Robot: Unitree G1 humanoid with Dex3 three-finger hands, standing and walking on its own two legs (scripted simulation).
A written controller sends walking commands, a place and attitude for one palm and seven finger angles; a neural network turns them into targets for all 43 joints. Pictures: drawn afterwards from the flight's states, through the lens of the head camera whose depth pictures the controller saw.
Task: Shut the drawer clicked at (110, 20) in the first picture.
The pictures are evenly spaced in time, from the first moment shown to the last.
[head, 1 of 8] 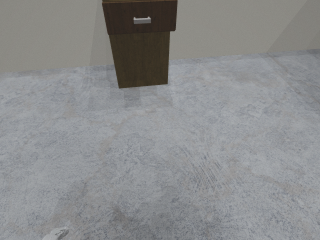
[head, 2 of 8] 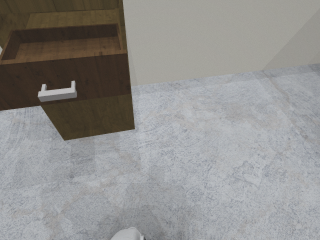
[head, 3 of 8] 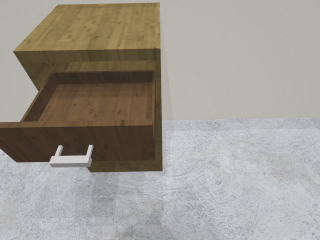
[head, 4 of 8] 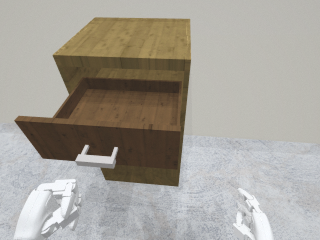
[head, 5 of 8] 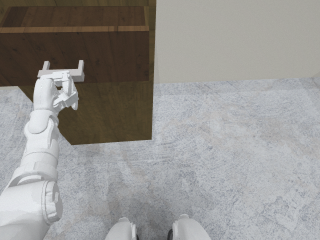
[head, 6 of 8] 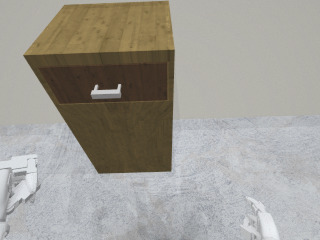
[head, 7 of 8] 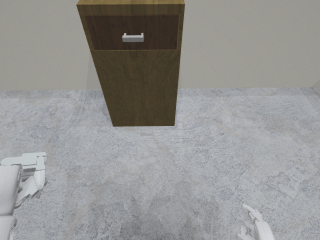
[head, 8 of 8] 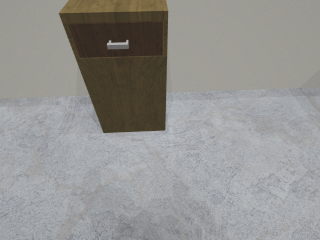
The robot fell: no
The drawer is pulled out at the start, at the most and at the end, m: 0.30 0.30 0.00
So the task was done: yes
